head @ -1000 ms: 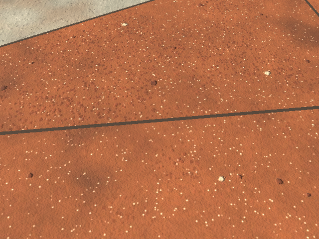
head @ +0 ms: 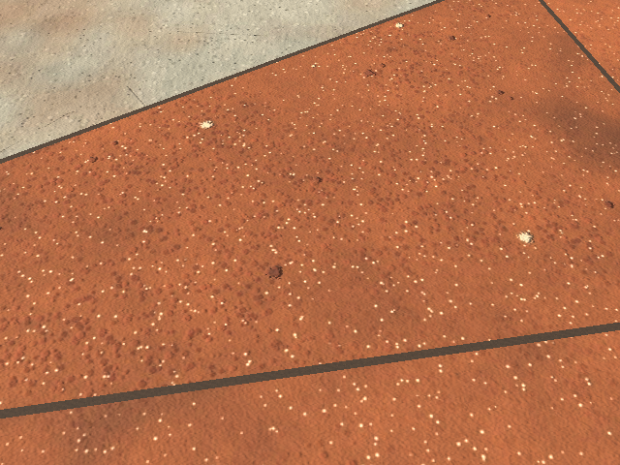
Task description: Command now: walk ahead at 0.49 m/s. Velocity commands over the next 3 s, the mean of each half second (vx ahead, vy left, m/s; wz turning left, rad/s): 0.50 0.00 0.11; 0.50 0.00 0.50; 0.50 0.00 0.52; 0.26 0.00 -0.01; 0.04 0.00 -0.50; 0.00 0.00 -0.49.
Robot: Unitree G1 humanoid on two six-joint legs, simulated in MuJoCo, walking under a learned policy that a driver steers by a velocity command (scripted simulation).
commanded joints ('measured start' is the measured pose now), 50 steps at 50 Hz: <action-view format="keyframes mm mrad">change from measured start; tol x32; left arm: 1 34 46 13 -42 12 3 7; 50 10 142 55 -111 8 -48 -5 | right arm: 1 -41 -132 -21 -55 1 -18 -20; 50 -116 -123 -71 -279 17 29 -5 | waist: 1 47 75 55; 17 160 -210 -391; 50 50 33 -71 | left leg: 1 -107 279 -207 -205 71 171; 13 189 343 -182 7 236 82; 18 -625 103 -220 1069 -352 -23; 32 -562 199 -124 518 220 -48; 42 -218 37 83 350 -66 78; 45 588 444 -897 71 -117 398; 50 66 273 -433 -40 165 211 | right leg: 1 -20 -42 1 -142 162 27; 12 70 50 -52 -623 134 -13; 16 1055 -270 461 -711 16 -262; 23 517 -126 54 -978 188 -132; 37 766 -173 -238 -951 408 -101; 42 751 -157 -304 -547 1028 -51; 43 620 -110 -315 -306 898 -13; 45 -38 182 -81 320 -412 58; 50 22 -9 33 67 -113 30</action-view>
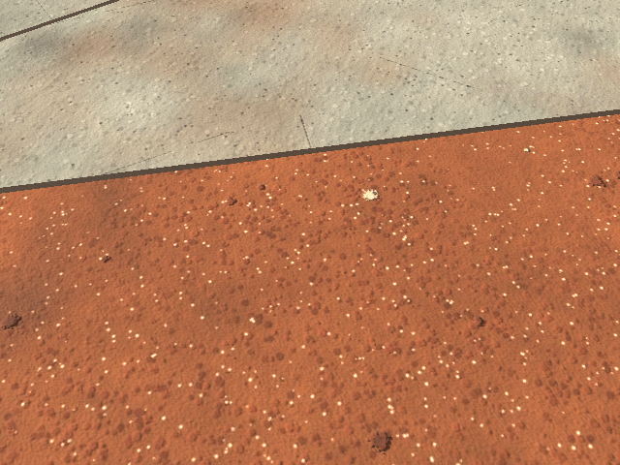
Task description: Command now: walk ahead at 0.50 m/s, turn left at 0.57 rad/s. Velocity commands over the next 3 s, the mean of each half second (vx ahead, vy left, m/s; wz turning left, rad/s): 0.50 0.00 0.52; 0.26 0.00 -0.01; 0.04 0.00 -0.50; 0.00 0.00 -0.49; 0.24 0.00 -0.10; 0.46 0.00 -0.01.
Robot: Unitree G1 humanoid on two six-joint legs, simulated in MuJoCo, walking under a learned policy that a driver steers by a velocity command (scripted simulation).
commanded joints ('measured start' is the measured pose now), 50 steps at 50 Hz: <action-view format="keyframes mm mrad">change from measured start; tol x32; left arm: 1 26 114 36 -81 20 1 4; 13 -294 86 19 -218 11 -5 -22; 20 214 239 79 -99 30 -16 -29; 50 169 96 29 -66 5 177 38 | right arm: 1 -4 -93 -18 -81 -2 -22 -13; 20 310 -38 18 -90 25 -10 -56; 50 -157 -109 1 -132 -45 25 -57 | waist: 1 33 11 -113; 17 26 150 -110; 20 58 -345 -417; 24 33 -44 -53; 43 -37 281 -442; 50 56 171 -140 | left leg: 1 210 266 -373 -280 253 196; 16 257 241 -451 -99 165 82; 22 -432 101 -207 824 -263 -74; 39 -24 106 -49 -32 204 -71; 43 617 554 -440 2 1036 223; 50 16 369 -128 -269 160 127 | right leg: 1 -196 -66 47 -88 79 19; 17 106 79 8 -828 335 -20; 20 807 -358 777 -926 35 -306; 29 263 -152 189 -1087 452 -227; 40 315 -84 69 -814 686 -103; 43 -103 92 24 -235 -337 42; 50 -52 16 -19 -110 -56 100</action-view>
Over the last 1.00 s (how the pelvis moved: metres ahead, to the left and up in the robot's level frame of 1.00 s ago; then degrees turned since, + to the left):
0.53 0.02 -0.01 22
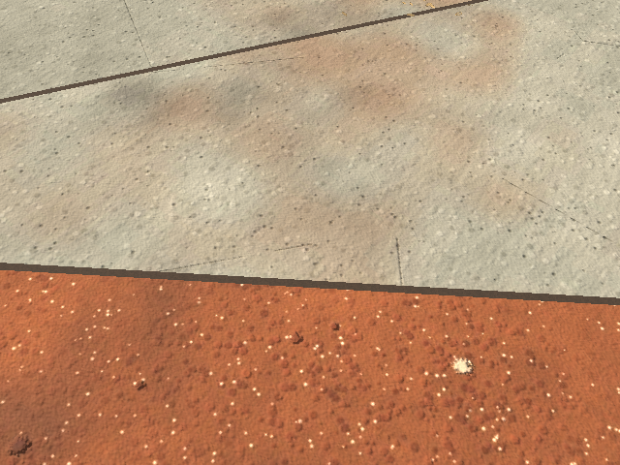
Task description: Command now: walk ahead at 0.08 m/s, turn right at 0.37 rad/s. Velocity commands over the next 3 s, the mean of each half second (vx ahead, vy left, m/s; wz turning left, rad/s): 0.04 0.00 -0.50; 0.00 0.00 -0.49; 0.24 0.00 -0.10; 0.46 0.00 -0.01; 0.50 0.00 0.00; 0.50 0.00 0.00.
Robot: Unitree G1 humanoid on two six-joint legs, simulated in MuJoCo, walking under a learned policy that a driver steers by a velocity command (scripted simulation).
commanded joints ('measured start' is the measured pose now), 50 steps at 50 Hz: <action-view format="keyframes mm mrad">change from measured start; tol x16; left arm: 1 109 61 29 -53 5 33 17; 14 100 260 75 -177 59 10 -19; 50 -88 51 20 -296 11 19 -7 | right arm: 1 -49 -148 -44 -43 -7 -8 -14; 50 17 -208 -56 5 20 27 -13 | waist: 1 26 196 -110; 11 28 133 -129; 13 -35 -323 -46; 17 -29 -88 -70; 36 -59 -112 -141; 39 -11 293 -122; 50 -58 233 -93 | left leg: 1 39 249 -140 -225 77 206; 10 135 297 -55 -120 10 144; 12 12 187 60 126 -169 10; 13 -267 27 135 446 -509 -103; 14 -320 -32 -50 617 -565 -92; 19 -273 -7 -126 712 -234 -76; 34 -2 -72 -154 109 -229 -86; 36 163 -45 -140 -110 -33 -56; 39 300 416 -577 -156 333 259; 50 277 206 -204 -112 292 194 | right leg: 1 38 -30 -15 3 100 8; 11 290 13 -100 -544 279 -122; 13 432 -303 405 -742 700 -306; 15 314 -307 435 -821 557 -386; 20 339 -180 279 -773 591 -274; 36 308 -70 469 -637 561 -228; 39 -100 141 147 -97 -159 -60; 43 -102 104 142 135 49 6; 50 107 31 9 -315 63 21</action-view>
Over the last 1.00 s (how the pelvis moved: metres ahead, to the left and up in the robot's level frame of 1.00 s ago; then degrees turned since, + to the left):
0.44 0.04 0.00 12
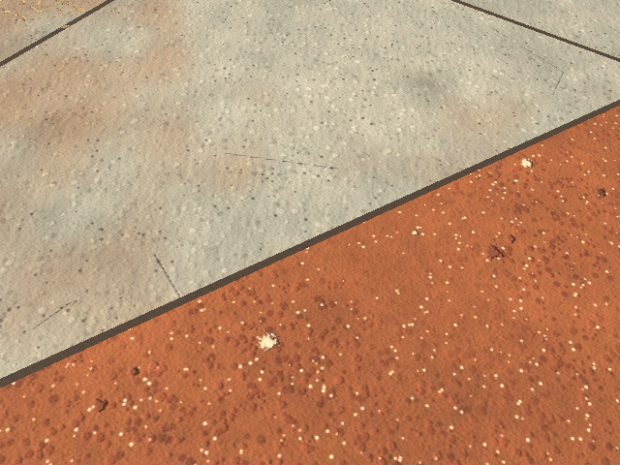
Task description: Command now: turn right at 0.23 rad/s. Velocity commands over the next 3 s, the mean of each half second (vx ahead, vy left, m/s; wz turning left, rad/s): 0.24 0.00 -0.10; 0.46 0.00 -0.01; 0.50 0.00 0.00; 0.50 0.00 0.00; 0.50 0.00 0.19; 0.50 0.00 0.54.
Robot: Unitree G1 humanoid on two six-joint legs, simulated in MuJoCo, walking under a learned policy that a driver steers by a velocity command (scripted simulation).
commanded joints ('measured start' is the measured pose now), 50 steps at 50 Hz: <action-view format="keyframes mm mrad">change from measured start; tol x16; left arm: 1 -56 33 -6 -96 0 -20 -5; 26 137 -4 -27 -63 -13 -128 -17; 46 -288 -9 -34 -118 -16 -164 -88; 50 20 99 16 -41 -9 -157 -70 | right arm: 1 -28 -194 -42 -56 7 -4 4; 20 -94 -117 -2 -57 30 -91 74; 26 325 -349 -64 40 8 -103 61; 31 122 -164 -8 -10 -6 -108 53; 50 252 -234 -23 66 17 -48 8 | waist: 1 -24 240 -112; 5 23 162 -128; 8 97 -197 -80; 23 -30 -71 -12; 26 -85 416 -154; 30 -19 124 8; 46 -76 100 68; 50 118 137 -165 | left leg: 1 107 209 -158 -83 416 218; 3 90 204 -162 -48 401 204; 7 -253 -28 73 198 -238 -17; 11 -510 45 -35 565 -267 4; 24 175 3 11 87 0 51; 26 395 369 -753 -245 -429 272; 27 332 376 -749 -278 -552 265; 36 175 175 -187 -311 202 195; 45 279 208 -95 -274 338 177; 50 297 170 -33 154 917 112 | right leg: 1 76 -19 -82 -210 -1 -1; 6 524 -153 85 -577 365 -122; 9 352 -343 436 -782 -292 -354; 20 239 -247 153 -759 44 -290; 23 133 -222 124 -648 18 -247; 26 -300 35 -35 167 -149 -105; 28 -405 -80 14 281 10 -139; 40 -272 -116 -95 -247 524 -72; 46 -247 -72 -106 -415 474 -125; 50 229 8 -163 -454 415 -222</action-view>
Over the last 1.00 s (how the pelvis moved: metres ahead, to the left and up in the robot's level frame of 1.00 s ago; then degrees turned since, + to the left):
0.02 -0.01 0.01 -31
